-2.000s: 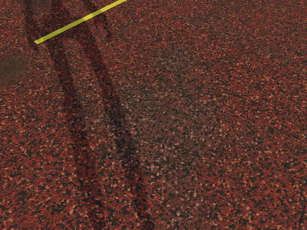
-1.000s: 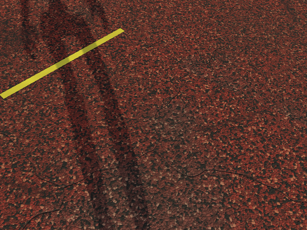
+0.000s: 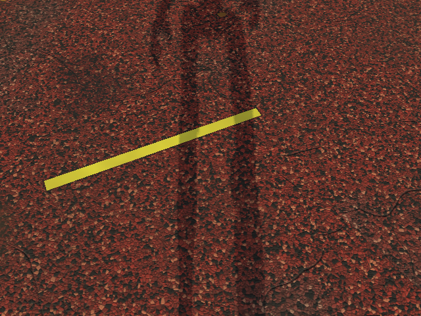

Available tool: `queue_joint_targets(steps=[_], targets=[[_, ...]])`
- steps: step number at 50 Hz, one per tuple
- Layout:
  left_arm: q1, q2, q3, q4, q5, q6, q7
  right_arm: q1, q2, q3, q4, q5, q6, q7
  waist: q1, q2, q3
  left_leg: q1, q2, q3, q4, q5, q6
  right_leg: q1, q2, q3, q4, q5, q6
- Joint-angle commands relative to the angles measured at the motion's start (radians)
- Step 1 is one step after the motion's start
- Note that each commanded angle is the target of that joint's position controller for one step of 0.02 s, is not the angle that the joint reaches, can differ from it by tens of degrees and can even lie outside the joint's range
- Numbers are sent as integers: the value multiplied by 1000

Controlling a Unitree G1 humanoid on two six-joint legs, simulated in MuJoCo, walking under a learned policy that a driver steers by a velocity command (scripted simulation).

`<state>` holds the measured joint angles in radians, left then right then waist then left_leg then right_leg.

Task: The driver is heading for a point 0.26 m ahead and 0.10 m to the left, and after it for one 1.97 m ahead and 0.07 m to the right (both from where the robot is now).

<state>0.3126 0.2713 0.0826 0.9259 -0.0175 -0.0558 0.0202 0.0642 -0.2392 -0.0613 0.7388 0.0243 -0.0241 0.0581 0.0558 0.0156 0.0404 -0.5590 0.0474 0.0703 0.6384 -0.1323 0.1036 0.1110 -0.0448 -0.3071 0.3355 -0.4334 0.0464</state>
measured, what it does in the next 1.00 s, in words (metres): walks ahead: left foot, then right foot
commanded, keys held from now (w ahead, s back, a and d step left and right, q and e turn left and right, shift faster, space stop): w+q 0.40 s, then w+e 0.60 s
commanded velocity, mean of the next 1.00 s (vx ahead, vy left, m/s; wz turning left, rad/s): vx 0.50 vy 0.00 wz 0.13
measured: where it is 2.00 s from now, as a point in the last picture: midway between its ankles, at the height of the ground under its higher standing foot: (230, 152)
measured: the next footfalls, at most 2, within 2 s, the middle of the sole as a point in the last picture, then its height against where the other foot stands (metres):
left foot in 0.02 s outside the picture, level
right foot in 0.52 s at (240, 302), level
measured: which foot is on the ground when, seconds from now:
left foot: up 0.00-0.00, down 0.02-0.54, up 0.56-0.98, down 1.00-1.00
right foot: down 0.00-0.02, up 0.04-0.50, down 0.52-1.00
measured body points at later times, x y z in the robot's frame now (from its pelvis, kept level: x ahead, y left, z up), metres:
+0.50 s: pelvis +0.29 +0.02 +0.01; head +0.31 +0.04 +0.46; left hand +0.46 +0.31 -0.07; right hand +0.39 -0.26 -0.10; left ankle +0.13 +0.09 -0.72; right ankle +0.47 -0.06 -0.71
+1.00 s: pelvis +0.56 +0.09 +0.01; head +0.58 +0.09 +0.46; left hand +0.52 +0.37 -0.11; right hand +0.83 -0.11 -0.04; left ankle +0.65 +0.22 -0.72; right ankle +0.46 -0.05 -0.72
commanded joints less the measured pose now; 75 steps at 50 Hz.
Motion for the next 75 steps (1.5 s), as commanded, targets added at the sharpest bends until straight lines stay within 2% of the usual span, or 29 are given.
queue_joint_targets(steps=[1, 2, 3, 4, 5, 7, 12, 20, 24, 26, 27, 28, 29, 30, 32, 35, 40, 45, 49, 50, 51, 52, 53, 54, 57, 66, 71, 73, 75], targets=[[-64, 201, 39, -70, -8, 4, 11, 326, -223, -100, 13, 6, -1, -19, -232, -58, -184, 502, -102, 9, -87, -6, 94, -200, -188, 43, 517, 1005, -91], [5, 65, 0, -114, 38, -13, 1, 367, -342, -124, 28, 9, 2, -38, -155, 207, -244, 833, 152, -446, -119, -30, 226, -626, -43, 68, 885, 161, -30], [-10, 57, -17, -146, 15, -61, -13, 367, -329, -107, -13, -3, -19, -29, -141, 187, -413, 977, 297, -921, -312, -214, 360, -832, 88, 328, 1072, -191, -24], [-146, 130, 2, -176, -29, -88, -24, 352, -250, -84, -7, -12, -33, -21, -186, 78, -312, 926, 276, -816, -367, -179, 290, -939, 32, 398, 1089, -105, -50], [-174, 125, -1, -186, -32, -102, -24, 298, -215, -74, -10, -8, -43, -21, -152, 49, -202, 789, 238, -667, -361, -103, 250, -944, -12, 388, 1013, -9, -71], [-144, 138, 13, -159, 12, -91, -10, 166, -145, -51, -43, -10, -47, -27, -64, -1, -109, 522, 155, -471, -375, 90, 195, -796, -81, 391, 857, 103, -60], [-197, 92, 8, -193, 34, -45, -7, 205, -187, -58, -45, -9, -52, -57, -48, 17, -65, 362, 90, -346, -424, 265, 183, -742, -63, 358, 624, 263, 8], [-424, 82, -7, -277, 10, -67, -38, 313, -190, -59, -14, 3, -32, -76, -136, 82, -25, 388, 71, -387, -353, 73, 109, -656, 31, 370, 190, 521, -1], [-354, 114, 0, -259, 13, -84, -57, 322, -180, -55, 6, -12, -25, -84, -111, 126, -28, 529, 144, -415, -268, 207, 89, -622, 23, 342, 149, 416, -67], [-174, 163, 23, -210, 26, -89, -51, 295, -156, -42, -5, -18, -23, -79, -20, 104, -141, 525, 67, -338, -38, 487, 47, -363, 34, 320, 123, 421, -141], [-14, 213, 33, -190, 36, -88, -51, 324, -125, -25, -21, -36, -25, -79, 24, -14, -297, 367, -2, -277, 245, 298, 12, -76, -115, 523, 168, 464, -227], [78, 281, 55, -145, 26, -76, -62, 471, -64, -8, -17, -10, -40, -73, -26, -348, -386, -17, -153, -180, 589, -306, -79, 234, -310, 992, 44, 251, -404], [71, 189, 30, -146, -12, -72, -69, 417, -141, -14, -15, -6, -52, -70, 4, -258, -319, -171, -104, -237, 677, -413, -72, 229, -310, 1130, -52, 0, -386], [-2, 139, 15, -167, -13, -64, -66, 265, -188, -26, -47, 0, -62, -67, 23, -151, -161, -224, -56, -222, 678, -324, -66, 93, -268, 990, -64, 7, -335], [-70, 124, 4, -188, 10, -50, -61, 152, -163, -23, -82, -30, -81, -67, -11, -30, -51, -178, -2, -184, 558, -220, -70, -123, -190, 819, -87, 230, -311], [-59, 110, -3, -186, 8, -48, -49, 172, -121, -20, -91, -41, -82, -66, -55, -101, -80, -69, 20, -159, 381, -192, -98, -202, -121, 704, -113, 413, -305], [-4, 173, 19, -175, -7, -30, -18, 16, -76, 2, -132, -34, -79, -64, -16, -99, -50, 17, -18, -126, 54, 26, -146, -326, -83, 614, -134, 435, -283], [77, 165, 19, -162, -15, -4, -7, -100, -100, -5, -163, -15, -95, -47, 19, -111, -42, 126, -68, -145, -122, 134, -150, -319, -83, 666, -68, 345, -249], [47, 141, 16, -182, -10, 7, -3, 30, -156, -35, -134, -15, -110, -53, -75, -132, -86, 369, -48, -144, -232, 67, -90, -329, -50, 712, 90, 341, -191], [24, 94, -1, -202, 0, 2, -7, 163, -201, -51, -118, -29, -112, -63, -142, -81, -186, 578, 73, -243, -212, 31, -33, -418, -3, 650, 293, 309, -156], [115, 18, -23, -225, -1, -9, -5, 286, -287, -71, -101, -43, -100, -69, -139, 155, -326, 897, 295, -556, -232, -48, 89, -685, 126, 502, 611, 2, -93], [158, 68, -22, -242, -23, -14, -5, 327, -268, -71, -68, -28, -87, -59, -124, 313, -337, 921, 407, -851, -314, -290, 170, -887, 87, 457, 814, -179, -78], [97, 146, 0, -229, -27, -9, -3, 276, -186, -50, -82, -23, -87, -58, -137, 171, -197, 804, 354, -758, -345, -363, 138, -937, 35, 477, 900, -94, -70], [28, 157, 5, -238, -16, -2, -5, 231, -148, -37, -84, -25, -83, -58, -132, 99, -110, 692, 305, -602, -355, -276, 102, -929, 5, 449, 911, -12, -64], [-15, 112, 8, -259, -9, 14, -19, 144, -106, -21, -67, -37, -83, -54, -73, 102, -19, 478, 208, -355, -434, -42, 69, -839, -60, 426, 831, 110, -52], [-207, 52, -19, -339, -3, 14, -58, 184, -196, -47, 5, -25, -84, -63, -111, 38, 4, 479, 186, -32, -483, 218, 62, -799, -60, 348, 453, 460, -41], [-316, 70, -17, -403, -7, 15, -83, 245, -243, -59, 44, -2, -58, -64, -128, 45, 32, 606, 231, 39, -419, 342, 25, -771, -24, 280, 314, 366, -97], [-270, 96, -1, -408, 2, 19, -83, 260, -270, -64, 54, 6, -46, -68, -83, 74, -20, 628, 234, 68, -287, 672, 11, -632, 44, 229, 290, 254, -141], [9, 182, 49, -335, 0, 25, -63, 267, -252, -49, 59, 2, -40, -74, 72, 43, -171, 474, 182, 121, 70, 731, -37, -192, 102, 236, 201, 339, -206]])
